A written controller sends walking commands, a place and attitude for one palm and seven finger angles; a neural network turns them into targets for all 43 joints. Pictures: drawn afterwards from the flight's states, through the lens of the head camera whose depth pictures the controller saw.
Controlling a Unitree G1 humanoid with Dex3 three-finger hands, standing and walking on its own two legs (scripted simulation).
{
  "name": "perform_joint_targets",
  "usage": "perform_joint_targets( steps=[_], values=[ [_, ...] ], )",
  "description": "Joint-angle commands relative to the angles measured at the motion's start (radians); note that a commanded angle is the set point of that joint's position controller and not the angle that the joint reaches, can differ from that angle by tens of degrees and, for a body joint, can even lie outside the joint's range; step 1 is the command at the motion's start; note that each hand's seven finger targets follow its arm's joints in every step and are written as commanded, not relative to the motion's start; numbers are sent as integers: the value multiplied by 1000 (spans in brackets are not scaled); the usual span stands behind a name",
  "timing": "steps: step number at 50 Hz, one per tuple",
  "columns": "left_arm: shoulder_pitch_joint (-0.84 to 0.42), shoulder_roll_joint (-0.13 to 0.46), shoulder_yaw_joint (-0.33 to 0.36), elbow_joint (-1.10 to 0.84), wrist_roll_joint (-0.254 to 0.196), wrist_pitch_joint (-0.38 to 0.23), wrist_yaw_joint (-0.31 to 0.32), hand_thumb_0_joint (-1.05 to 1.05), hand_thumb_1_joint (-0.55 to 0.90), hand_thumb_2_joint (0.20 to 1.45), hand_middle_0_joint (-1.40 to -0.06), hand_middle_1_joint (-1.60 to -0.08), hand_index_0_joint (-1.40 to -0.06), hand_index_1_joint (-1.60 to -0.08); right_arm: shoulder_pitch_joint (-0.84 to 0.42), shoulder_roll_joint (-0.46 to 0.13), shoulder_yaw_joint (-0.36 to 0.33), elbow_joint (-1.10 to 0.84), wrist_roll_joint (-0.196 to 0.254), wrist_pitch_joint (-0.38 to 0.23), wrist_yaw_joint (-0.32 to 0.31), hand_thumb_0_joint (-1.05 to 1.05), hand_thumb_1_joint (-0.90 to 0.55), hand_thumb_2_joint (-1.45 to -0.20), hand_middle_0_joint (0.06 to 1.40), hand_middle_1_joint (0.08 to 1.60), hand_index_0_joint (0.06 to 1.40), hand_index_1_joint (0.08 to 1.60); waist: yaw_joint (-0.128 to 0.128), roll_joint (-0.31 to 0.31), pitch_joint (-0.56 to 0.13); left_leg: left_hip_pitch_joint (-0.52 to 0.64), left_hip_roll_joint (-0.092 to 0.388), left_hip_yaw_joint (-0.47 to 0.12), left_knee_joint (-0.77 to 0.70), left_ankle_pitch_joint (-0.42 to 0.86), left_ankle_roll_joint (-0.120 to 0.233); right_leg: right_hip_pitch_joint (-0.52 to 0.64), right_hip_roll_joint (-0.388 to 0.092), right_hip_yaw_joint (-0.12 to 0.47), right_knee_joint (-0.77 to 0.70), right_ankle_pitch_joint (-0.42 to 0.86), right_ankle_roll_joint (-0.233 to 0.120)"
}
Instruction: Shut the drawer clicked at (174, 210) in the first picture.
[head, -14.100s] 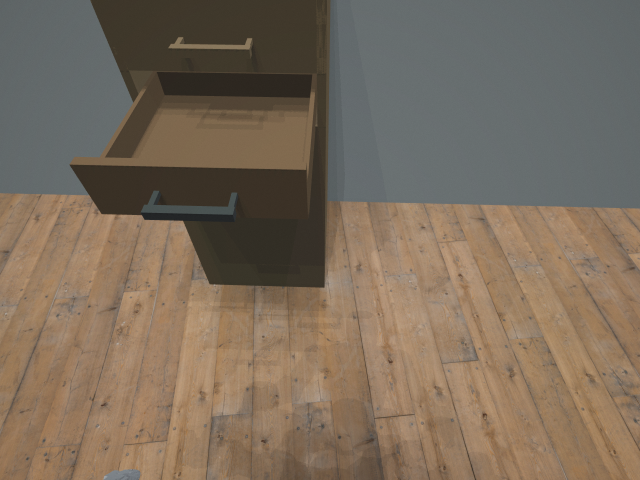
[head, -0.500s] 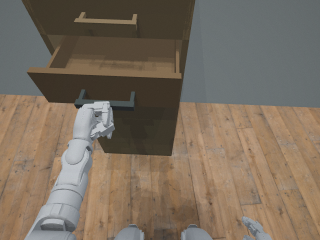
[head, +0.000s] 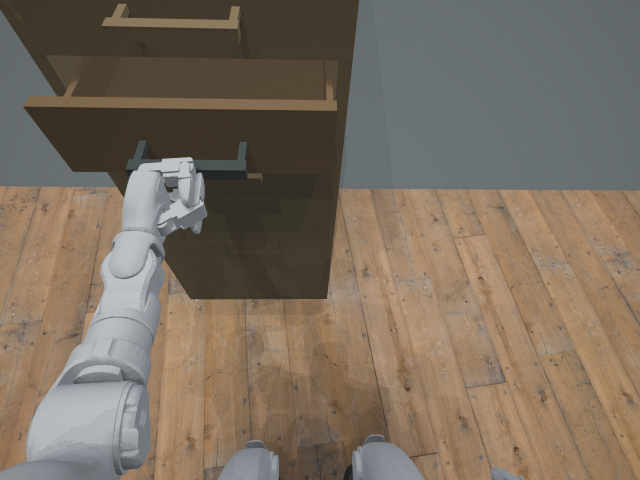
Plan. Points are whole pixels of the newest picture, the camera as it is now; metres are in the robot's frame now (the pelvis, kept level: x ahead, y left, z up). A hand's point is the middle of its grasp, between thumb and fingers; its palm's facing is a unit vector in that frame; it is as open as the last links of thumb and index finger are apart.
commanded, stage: push the drawer shut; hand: left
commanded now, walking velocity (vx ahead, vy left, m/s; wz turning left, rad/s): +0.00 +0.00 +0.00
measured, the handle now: (190, 159) +0.51 +0.16 +0.07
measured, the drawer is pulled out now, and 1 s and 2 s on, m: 0.10 0.00 0.00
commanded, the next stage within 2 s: pull the fist back off the drawer in 1.20 s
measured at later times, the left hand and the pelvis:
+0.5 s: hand (205, 168) +0.50 +0.14 +0.06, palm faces -0.03 -1.00 -0.05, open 3.0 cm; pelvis -0.01 +0.01 -0.01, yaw -1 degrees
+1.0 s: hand (199, 143) +0.55 +0.16 +0.06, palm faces -0.03 -1.00 -0.05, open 3.0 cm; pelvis -0.01 +0.02 -0.02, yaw +0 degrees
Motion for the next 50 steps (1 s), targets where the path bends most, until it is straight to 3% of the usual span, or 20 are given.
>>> perform_joint_targets(
  steps=[1,2,4,6,9,12,14,17,19,20,21,23,25,28,30,33,40,47,50],
  values=[
    [-574,212,77,-175,-26,-72,24,0,900,900,-1400,-1600,-1400,-1600,95,-146,-49,-75,-1,-29,-5,0,-900,-900,200,300,200,300,-60,-2,-390,162,-20,-30,-114,150,19,180,28,58,-124,168,4],
    [-597,183,51,-166,-26,-72,22,0,900,900,-1400,-1600,-1400,-1600,94,-143,-47,-77,0,-30,-3,0,-900,-900,200,300,200,300,-70,7,-386,154,-22,-28,-114,126,20,167,28,61,-128,145,6],
    [-641,203,57,-141,-19,-74,26,0,900,900,-1400,-1600,-1400,-1600,103,-148,-49,-70,0,-27,-5,0,-900,-900,200,300,200,300,-83,0,-372,137,-20,-30,-110,97,22,145,28,63,-131,111,8],
    [-693,202,50,-147,-7,-82,30,0,900,900,-1400,-1600,-1400,-1600,116,-149,-48,-68,-6,-29,-3,0,-900,-900,200,300,200,300,-86,60,-415,178,-20,-38,-105,121,19,117,31,56,-114,121,3],
    [-718,238,76,-122,2,-84,42,0,900,900,-1400,-1600,-1400,-1600,131,-157,-50,-59,-12,-27,-1,0,-900,-900,200,300,200,300,-93,44,-435,177,-17,-44,-94,124,21,104,32,56,-112,115,4],
    [-757,213,52,-87,12,-81,45,0,900,900,-1400,-1600,-1400,-1600,142,-159,-48,-56,-15,-22,4,0,-900,-900,200,300,200,300,-107,60,-421,177,-15,-52,-92,112,19,61,35,47,-107,95,4],
    [-776,275,94,-64,21,-79,55,0,900,900,-1400,-1600,-1400,-1600,153,-166,-46,-53,-18,-19,2,0,-900,-900,200,300,200,300,-111,39,-423,145,-15,-51,-88,94,23,73,36,53,-108,81,5],
    [-821,251,68,-50,31,-79,56,0,900,900,-1400,-1600,-1400,-1600,164,-165,-43,-55,-22,-15,5,0,-900,-900,200,300,200,300,-124,70,-427,157,-14,-56,-84,99,22,44,37,49,-102,81,4],
    [-833,304,108,-20,35,-72,63,0,900,900,-1400,-1600,-1400,-1600,178,-173,-43,-51,-26,-13,4,0,-900,-900,200,300,200,300,-129,39,-424,122,-14,-54,-74,85,26,53,40,55,-106,71,6],
    [-851,333,122,-26,41,-76,64,0,900,900,-1400,-1600,-1400,-1600,185,-176,-41,-52,-28,-12,2,0,-900,-900,200,300,200,300,-131,41,-440,123,-14,-57,-72,96,27,58,40,54,-99,81,6],
    [-864,319,112,-37,44,-78,63,0,900,900,-1400,-1600,-1400,-1600,188,-173,-40,-56,-29,-12,4,0,-900,-900,200,300,200,300,-129,71,-474,139,-16,-57,-70,112,26,60,39,54,-95,91,5],
    [-872,311,104,-2,49,-70,60,0,900,900,-1400,-1600,-1400,-1600,194,-173,-39,-51,-31,-8,6,0,-900,-900,200,300,200,300,-137,83,-452,139,-12,-60,-66,117,23,32,41,47,-93,89,3],
    [-872,351,136,48,50,-58,62,0,900,900,-1400,-1600,-1400,-1600,207,-180,-36,-47,-34,-4,4,0,-900,-900,200,300,200,300,-146,44,-417,90,-13,-59,-58,99,29,31,43,50,-95,78,5],
    [-924,374,134,51,62,-48,59,0,900,900,-1400,-1600,-1400,-1600,215,-185,-35,-51,-35,1,2,0,-900,-900,200,300,200,300,-165,74,-432,78,-10,-58,-49,85,30,10,41,52,-93,65,7],
    [-933,420,166,71,67,-41,59,0,900,900,-1400,-1600,-1400,-1600,232,-190,-32,-53,-39,3,2,0,-900,-900,200,300,200,300,-161,81,-449,64,-10,-59,-39,98,32,19,45,54,-83,72,5],
    [-977,436,166,79,76,-30,55,0,900,900,-1400,-1600,-1400,-1600,251,-192,-29,-52,-44,9,3,0,-900,-900,200,300,200,300,-171,108,-480,84,-6,-68,-31,130,30,1,45,47,-75,88,5],
    [-1061,458,171,112,97,-6,62,0,900,900,-1400,-1600,-1400,-1600,294,-200,-27,-40,-57,24,9,0,-900,-900,200,300,200,300,-206,137,-499,113,4,-86,-9,188,29,-60,49,32,-62,114,5],
    [-1177,374,93,77,110,-2,88,0,900,900,-1400,-1600,-1400,-1600,315,-202,-30,-16,-65,27,10,0,-900,-900,200,300,200,300,-248,204,-511,209,13,-130,-19,168,17,-177,49,11,-58,84,3],
    [-1188,378,90,107,111,8,102,0,900,900,-1400,-1600,-1400,-1600,317,-207,-26,-6,-66,23,9,0,-900,-900,200,300,200,300,-261,202,-464,203,15,-140,-30,123,17,-210,49,6,-64,61,0]
  ],
)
